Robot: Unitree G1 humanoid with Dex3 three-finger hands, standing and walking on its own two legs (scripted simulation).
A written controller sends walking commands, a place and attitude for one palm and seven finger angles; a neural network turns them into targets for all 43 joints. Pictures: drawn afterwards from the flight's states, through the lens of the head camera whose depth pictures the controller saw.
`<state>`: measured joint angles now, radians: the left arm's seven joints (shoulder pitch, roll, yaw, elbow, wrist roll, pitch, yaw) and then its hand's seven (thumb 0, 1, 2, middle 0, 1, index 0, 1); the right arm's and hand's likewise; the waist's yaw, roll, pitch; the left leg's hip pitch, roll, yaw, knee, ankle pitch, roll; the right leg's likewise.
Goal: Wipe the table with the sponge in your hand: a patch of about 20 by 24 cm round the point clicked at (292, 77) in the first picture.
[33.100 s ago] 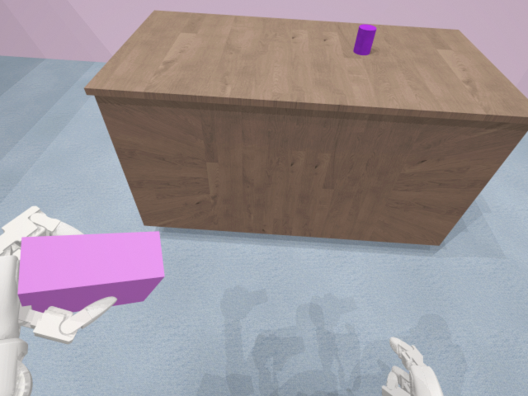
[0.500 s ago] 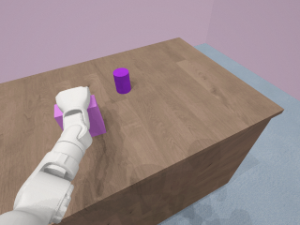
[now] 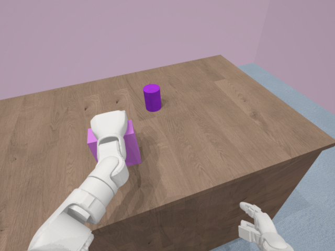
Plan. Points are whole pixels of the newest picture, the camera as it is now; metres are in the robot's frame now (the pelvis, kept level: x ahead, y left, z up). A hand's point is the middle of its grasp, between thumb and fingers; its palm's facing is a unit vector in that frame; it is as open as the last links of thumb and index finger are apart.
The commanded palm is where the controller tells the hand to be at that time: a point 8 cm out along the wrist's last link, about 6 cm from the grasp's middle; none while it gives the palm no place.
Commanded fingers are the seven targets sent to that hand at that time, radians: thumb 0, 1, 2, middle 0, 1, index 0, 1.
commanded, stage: wipe back along the third lane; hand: left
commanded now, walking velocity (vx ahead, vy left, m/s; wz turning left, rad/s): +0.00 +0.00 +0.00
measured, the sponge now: (118, 151) +0.37 +0.20 +0.04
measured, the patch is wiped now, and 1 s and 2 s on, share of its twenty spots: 1.00 1.00 1.00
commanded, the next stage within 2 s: slide back across to the middle lane in 0.84 s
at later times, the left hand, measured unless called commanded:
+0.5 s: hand (121, 154) +0.31 +0.16 +0.09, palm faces +0.04 -0.08 -1.00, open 9.9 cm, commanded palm +0.28 +0.15 +0.14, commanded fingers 0.00 0.10 1.30 -1.20 -1.60 -1.20 -1.60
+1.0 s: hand (121, 167) +0.28 +0.15 +0.10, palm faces +0.10 -0.13 -0.99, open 9.9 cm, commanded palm +0.23 +0.14 +0.15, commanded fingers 0.00 0.10 1.30 -1.20 -1.60 -1.20 -1.60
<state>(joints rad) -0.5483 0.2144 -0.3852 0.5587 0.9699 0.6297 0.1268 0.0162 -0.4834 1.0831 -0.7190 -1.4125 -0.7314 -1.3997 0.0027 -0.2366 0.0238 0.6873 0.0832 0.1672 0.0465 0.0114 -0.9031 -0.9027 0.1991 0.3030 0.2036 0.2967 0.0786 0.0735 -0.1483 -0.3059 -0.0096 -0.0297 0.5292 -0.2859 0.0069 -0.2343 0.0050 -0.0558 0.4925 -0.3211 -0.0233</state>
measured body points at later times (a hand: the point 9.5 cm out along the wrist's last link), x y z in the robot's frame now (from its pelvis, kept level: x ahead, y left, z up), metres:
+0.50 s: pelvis -0.02 -0.04 +0.00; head -0.06 -0.08 +0.45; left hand +0.31 +0.16 +0.15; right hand +0.21 -0.26 -0.08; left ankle -0.01 +0.12 -0.74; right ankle -0.04 -0.11 -0.74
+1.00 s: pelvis -0.03 -0.03 +0.00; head -0.08 -0.08 +0.44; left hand +0.27 +0.15 +0.15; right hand +0.22 -0.24 -0.07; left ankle -0.01 +0.12 -0.74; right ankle -0.04 -0.11 -0.74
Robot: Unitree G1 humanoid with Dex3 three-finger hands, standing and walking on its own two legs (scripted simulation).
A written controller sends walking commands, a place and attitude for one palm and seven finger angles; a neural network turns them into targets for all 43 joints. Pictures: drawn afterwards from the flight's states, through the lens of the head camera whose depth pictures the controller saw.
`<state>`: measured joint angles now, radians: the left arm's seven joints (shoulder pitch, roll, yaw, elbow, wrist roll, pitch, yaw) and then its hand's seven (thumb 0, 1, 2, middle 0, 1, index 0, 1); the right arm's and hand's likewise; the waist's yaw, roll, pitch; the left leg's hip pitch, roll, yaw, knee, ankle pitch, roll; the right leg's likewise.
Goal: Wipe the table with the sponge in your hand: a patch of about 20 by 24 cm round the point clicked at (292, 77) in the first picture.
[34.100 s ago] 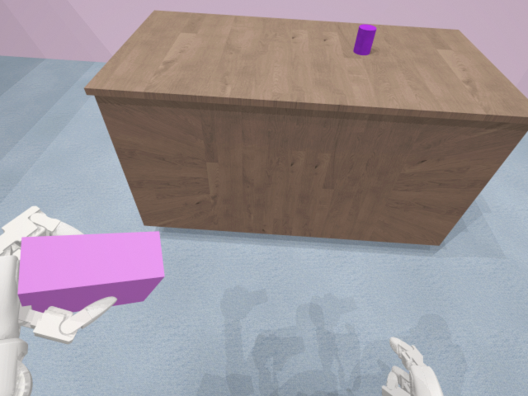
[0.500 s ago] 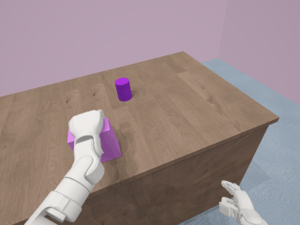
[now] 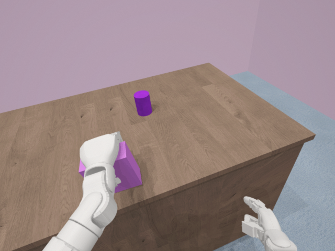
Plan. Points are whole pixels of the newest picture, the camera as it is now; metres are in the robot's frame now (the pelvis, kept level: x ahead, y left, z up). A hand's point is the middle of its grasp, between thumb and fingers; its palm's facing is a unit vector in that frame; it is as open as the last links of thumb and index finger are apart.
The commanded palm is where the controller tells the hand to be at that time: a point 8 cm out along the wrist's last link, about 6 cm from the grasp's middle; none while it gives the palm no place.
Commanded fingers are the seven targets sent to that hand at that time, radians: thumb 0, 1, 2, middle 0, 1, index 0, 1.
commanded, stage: slide back across to the middle lane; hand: left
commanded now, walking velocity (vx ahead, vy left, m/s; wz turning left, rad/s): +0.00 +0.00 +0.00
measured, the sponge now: (116, 174) +0.30 +0.19 +0.04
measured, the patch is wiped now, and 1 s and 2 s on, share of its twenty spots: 1.00 1.00 1.00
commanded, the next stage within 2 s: wipe forward along the middle lane in 0.58 s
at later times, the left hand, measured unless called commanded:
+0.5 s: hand (85, 175) +0.25 +0.23 +0.10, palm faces +0.14 -0.21 -0.97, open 9.9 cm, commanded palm +0.22 +0.24 +0.17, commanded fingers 0.00 0.10 1.30 -1.20 -1.60 -1.20 -1.60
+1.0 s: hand (80, 169) +0.27 +0.26 +0.10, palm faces +0.01 -0.06 -1.00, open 9.9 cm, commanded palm +0.25 +0.26 +0.15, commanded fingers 0.00 0.10 1.30 -1.20 -1.60 -1.20 -1.60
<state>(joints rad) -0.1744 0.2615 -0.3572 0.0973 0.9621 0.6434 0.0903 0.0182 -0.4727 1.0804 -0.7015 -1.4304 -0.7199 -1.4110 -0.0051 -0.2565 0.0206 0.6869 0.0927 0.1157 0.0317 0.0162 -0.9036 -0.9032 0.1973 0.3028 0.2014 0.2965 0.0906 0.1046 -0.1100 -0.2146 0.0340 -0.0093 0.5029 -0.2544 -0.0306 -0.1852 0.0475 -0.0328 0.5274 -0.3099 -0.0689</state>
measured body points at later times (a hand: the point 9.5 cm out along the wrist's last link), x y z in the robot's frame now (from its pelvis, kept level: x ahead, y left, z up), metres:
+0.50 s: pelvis -0.01 +0.01 +0.00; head -0.06 -0.04 +0.45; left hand +0.24 +0.24 +0.16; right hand +0.25 -0.19 -0.06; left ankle +0.01 +0.15 -0.73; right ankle -0.01 -0.07 -0.73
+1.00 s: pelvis -0.02 +0.00 +0.00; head -0.06 -0.05 +0.45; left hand +0.27 +0.26 +0.15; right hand +0.22 -0.21 -0.08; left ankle +0.01 +0.15 -0.73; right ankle -0.01 -0.07 -0.73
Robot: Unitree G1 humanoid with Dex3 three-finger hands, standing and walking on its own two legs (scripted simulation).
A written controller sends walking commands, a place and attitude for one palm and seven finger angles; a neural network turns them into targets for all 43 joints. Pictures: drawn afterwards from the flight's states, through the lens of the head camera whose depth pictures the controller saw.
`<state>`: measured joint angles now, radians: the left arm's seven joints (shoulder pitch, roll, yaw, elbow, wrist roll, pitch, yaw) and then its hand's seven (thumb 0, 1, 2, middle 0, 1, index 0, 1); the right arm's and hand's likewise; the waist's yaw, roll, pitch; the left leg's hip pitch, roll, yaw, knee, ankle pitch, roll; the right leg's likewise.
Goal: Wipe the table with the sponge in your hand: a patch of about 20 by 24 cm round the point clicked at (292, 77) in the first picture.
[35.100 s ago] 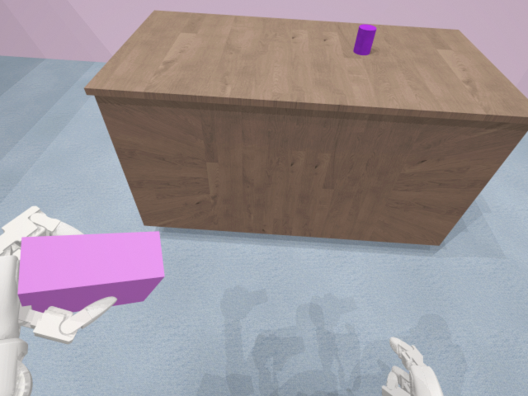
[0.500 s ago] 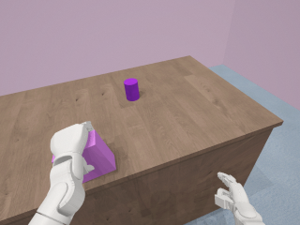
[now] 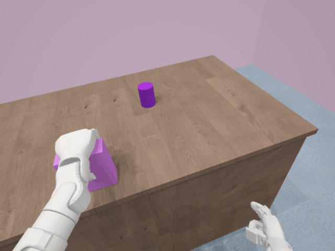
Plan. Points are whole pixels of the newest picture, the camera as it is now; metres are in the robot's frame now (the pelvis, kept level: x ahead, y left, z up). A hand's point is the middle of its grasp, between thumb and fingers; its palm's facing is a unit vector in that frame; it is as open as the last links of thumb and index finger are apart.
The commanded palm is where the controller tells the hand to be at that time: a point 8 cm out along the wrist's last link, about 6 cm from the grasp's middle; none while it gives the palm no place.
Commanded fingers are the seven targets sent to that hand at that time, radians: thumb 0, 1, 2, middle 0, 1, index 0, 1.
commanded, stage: wipe forward along the middle lane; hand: left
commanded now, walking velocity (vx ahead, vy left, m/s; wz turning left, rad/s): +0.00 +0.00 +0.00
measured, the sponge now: (91, 172) +0.29 +0.26 +0.04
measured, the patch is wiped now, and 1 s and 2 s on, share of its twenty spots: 1.00 1.00 1.00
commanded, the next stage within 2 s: slide back across to the first lane in 1.30 s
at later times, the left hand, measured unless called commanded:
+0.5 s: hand (85, 147) +0.34 +0.28 +0.09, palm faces -0.05 -0.04 -1.00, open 9.8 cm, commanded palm +0.32 +0.29 +0.14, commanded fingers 0.00 0.10 1.30 -1.20 -1.60 -1.20 -1.60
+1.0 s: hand (80, 134) +0.38 +0.32 +0.09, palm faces -0.07 -0.04 -1.00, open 9.8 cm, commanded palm +0.37 +0.32 +0.14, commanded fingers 0.00 0.10 1.30 -1.20 -1.60 -1.20 -1.60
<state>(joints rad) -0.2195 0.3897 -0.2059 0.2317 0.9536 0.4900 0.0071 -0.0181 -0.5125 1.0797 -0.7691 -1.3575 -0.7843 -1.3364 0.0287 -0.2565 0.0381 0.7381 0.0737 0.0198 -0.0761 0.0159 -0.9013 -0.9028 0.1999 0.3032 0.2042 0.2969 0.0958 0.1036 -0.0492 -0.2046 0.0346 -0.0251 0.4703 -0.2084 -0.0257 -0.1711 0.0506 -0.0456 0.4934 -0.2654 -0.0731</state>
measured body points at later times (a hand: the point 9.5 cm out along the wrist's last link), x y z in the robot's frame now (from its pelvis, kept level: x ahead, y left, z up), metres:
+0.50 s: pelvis +0.01 -0.01 +0.00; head -0.01 -0.05 +0.45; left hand +0.34 +0.28 +0.14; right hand +0.19 -0.25 -0.11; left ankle +0.03 +0.15 -0.74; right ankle +0.01 -0.07 -0.74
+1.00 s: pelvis +0.00 +0.01 +0.00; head +0.01 -0.02 +0.45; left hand +0.38 +0.32 +0.15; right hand +0.13 -0.26 -0.13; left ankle +0.03 +0.15 -0.74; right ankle +0.01 -0.07 -0.74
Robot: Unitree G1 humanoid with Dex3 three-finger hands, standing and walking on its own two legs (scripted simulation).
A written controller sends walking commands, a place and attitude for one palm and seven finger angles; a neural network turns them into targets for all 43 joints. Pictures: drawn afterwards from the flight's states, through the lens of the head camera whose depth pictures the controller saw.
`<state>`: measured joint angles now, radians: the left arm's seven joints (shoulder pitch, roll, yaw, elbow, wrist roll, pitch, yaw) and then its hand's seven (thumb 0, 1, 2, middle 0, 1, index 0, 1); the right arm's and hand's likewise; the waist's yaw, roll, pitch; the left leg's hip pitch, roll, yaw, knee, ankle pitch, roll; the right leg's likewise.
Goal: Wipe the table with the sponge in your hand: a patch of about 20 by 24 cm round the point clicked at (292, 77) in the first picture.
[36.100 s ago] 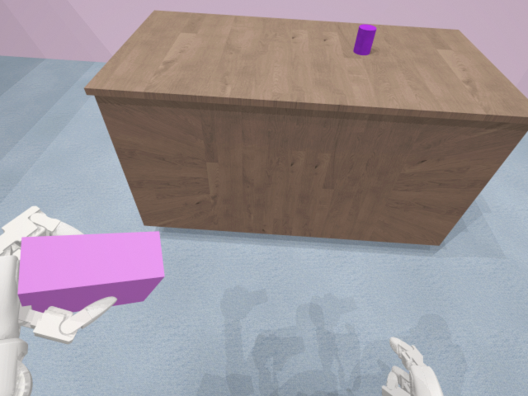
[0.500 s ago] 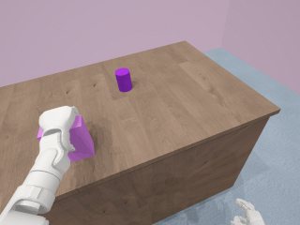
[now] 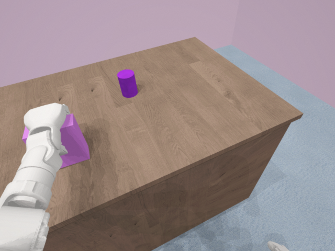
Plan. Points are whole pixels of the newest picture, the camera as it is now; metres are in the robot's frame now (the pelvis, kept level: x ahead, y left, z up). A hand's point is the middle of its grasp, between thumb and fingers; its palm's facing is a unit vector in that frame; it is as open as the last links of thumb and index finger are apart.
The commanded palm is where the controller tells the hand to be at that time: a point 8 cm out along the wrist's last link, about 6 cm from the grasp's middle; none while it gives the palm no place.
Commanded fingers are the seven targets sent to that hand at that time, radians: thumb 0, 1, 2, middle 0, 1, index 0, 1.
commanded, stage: wipe forward along the middle lane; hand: left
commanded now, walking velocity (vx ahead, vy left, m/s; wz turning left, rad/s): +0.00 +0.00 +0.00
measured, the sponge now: (63, 148) +0.37 +0.31 +0.04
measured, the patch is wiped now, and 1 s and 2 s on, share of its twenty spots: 1.00 1.00 1.00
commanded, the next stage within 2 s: slide back across to the first lane in 0.30 s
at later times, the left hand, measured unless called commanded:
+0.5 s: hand (53, 120) +0.43 +0.34 +0.09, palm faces -0.06 -0.03 -1.00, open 9.8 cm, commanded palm +0.40 +0.34 +0.15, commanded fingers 0.00 0.10 1.30 -1.20 -1.60 -1.20 -1.60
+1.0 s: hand (31, 127) +0.39 +0.39 +0.10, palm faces -0.10 -0.02 -0.99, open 9.9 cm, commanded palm +0.37 +0.39 +0.16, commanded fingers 0.00 0.10 1.30 -1.20 -1.60 -1.20 -1.60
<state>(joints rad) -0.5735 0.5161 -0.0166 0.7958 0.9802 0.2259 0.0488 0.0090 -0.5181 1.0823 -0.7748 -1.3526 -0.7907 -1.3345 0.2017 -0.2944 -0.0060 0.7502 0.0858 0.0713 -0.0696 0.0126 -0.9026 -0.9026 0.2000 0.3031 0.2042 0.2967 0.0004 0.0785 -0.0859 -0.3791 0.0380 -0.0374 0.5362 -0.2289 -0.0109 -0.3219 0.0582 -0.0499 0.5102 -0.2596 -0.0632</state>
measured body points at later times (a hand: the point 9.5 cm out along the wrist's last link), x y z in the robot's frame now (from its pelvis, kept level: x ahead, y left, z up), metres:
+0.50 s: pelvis +0.01 +0.04 +0.00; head +0.03 +0.03 +0.45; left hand +0.43 +0.34 +0.15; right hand +0.12 -0.22 -0.13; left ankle +0.03 +0.14 -0.73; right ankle +0.00 -0.08 -0.73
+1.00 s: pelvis +0.03 +0.04 +0.00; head +0.05 +0.03 +0.45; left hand +0.40 +0.38 +0.15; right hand +0.21 -0.20 -0.10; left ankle +0.03 +0.14 -0.73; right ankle +0.00 -0.08 -0.73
